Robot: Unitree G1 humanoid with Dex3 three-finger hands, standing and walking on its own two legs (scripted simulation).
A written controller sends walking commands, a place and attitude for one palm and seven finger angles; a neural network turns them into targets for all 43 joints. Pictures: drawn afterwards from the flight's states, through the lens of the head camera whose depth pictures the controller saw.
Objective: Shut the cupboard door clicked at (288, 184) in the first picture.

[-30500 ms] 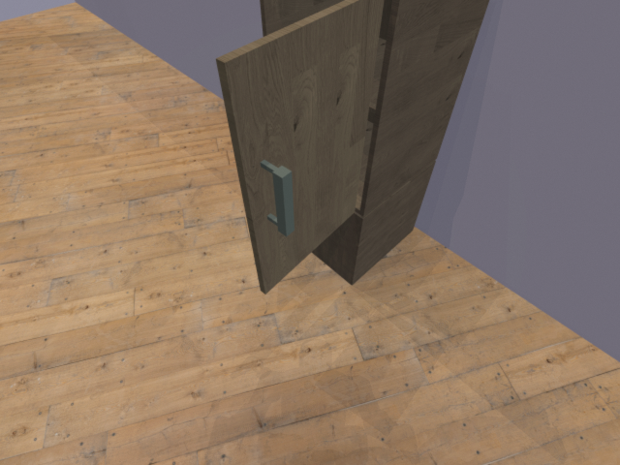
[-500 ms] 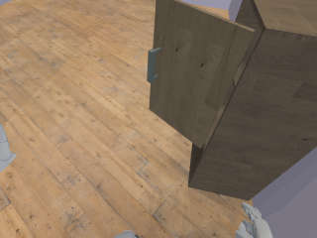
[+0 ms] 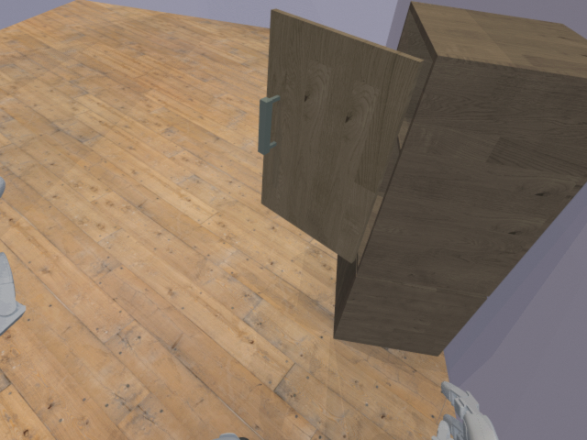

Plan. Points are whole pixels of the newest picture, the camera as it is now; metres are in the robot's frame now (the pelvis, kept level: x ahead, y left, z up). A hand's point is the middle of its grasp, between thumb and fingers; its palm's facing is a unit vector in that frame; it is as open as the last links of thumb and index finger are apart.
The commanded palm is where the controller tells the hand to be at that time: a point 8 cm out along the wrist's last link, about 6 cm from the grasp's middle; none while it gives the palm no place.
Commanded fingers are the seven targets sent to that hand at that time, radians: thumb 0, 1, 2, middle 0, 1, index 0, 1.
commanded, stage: stop stepping back and stand still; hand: left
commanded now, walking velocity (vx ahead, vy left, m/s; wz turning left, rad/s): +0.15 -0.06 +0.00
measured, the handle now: (270, 124) +0.89 +0.07 -0.01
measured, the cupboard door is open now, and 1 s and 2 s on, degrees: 58 58 58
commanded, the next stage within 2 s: let the arm hang, fingers relaxed in 0.76 s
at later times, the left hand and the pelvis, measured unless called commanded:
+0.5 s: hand out of the picture +0.12 +0.34 +0.19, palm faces +0.49 -0.79 -0.37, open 7.4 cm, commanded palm +0.07 +0.35 +0.19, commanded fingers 0.00 0.90 0.90 -0.20 -0.30 -0.20 -0.30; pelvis -0.10 +0.06 +0.02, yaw -4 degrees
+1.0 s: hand out of the picture +0.13 +0.29 -0.02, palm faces +0.07 -0.91 -0.40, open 7.4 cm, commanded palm none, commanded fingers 0.00 0.90 0.90 -0.20 -0.30 -0.20 -0.30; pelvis -0.09 +0.08 +0.00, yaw -3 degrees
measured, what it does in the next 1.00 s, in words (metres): walks backwards: left foot, then right foot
